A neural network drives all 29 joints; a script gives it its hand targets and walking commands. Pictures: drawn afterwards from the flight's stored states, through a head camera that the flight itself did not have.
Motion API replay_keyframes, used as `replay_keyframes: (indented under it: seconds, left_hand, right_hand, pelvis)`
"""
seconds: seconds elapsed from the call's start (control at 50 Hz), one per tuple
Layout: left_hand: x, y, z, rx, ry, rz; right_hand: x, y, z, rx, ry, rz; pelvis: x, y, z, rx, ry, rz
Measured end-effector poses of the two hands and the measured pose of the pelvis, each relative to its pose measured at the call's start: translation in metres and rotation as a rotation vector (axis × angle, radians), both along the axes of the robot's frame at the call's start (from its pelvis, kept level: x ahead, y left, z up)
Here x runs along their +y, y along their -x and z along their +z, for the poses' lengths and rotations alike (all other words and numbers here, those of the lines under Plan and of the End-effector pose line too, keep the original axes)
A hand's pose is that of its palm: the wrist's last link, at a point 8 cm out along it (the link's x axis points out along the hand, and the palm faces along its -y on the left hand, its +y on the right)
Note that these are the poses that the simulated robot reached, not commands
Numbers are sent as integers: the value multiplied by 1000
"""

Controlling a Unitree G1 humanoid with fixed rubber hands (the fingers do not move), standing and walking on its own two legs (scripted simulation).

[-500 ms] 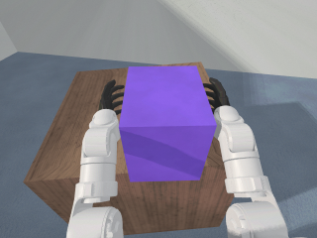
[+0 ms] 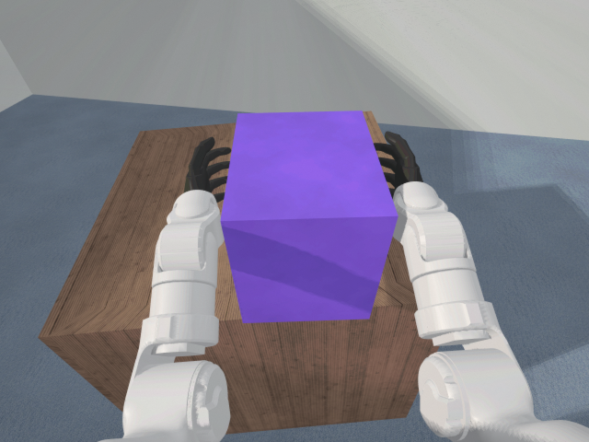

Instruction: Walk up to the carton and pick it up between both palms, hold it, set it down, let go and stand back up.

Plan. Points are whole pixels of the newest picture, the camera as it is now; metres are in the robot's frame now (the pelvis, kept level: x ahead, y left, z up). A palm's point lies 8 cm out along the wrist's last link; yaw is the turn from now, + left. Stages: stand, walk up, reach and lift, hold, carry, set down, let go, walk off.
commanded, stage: hold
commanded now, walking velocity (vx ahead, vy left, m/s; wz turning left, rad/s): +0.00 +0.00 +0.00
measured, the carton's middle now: (303, 215) +0.39 +0.01 +0.13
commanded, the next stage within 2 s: none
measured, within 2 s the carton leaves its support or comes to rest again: neither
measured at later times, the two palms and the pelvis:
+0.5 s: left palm (188, 204) +0.36 +0.16 +0.19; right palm (398, 195) +0.37 -0.11 +0.18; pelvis +0.01 +0.01 +0.00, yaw +0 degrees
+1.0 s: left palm (200, 190) +0.38 +0.14 +0.20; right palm (406, 184) +0.39 -0.13 +0.18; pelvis +0.00 +0.00 +0.00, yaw +0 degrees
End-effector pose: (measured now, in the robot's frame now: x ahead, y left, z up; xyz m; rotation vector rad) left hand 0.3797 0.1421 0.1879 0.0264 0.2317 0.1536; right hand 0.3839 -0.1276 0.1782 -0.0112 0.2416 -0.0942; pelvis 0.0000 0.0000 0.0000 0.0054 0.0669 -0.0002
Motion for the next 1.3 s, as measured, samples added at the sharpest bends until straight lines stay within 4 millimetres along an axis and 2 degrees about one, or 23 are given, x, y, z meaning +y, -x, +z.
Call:
replay_keyframes:
  seconds: [0.1,0.18,0.26,0.34,0.5,0.66,0.78,0.88,1.02,1.12,1.3]
  left_hand:
    - [0,-6,5,-2,-7,1]
    - [2,-8,-3,18,1,3]
    - [6,-4,-12,19,3,8]
    - [9,4,-12,-6,12,4]
    - [13,16,1,-22,4,4]
    - [12,19,-2,14,9,8]
    - [9,15,-6,29,6,3]
    - [5,8,0,20,-1,-2]
    - [0,-6,8,9,-4,-7]
    - [-1,-13,3,16,-6,-9]
    - [0,-7,-7,3,-13,-7]
  right_hand:
    - [0,-7,4,-2,-5,1]
    - [2,-9,-2,19,0,2]
    - [5,-5,-10,20,6,6]
    - [9,3,-9,-5,14,3]
    - [13,15,3,-20,2,1]
    - [11,19,-3,15,-4,0]
    - [8,16,-5,30,-3,-4]
    - [5,10,-1,21,-5,-8]
    - [0,-3,6,10,-10,-13]
    - [-2,-10,3,18,-10,-15]
    - [0,-5,-6,5,-4,-13]
  pelvis:
    - [0,-6,1,-10,1,2]
    - [1,-11,1,-22,1,3]
    - [3,-15,2,-24,2,4]
    - [5,-16,2,-21,2,6]
    - [10,-9,2,-30,3,7]
    - [10,3,1,-27,1,3]
    - [8,8,0,-10,1,1]
    - [7,8,-1,2,0,2]
    - [4,2,0,1,1,2]
    - [2,-5,1,-5,1,2]
    - [2,-18,2,-16,2,3]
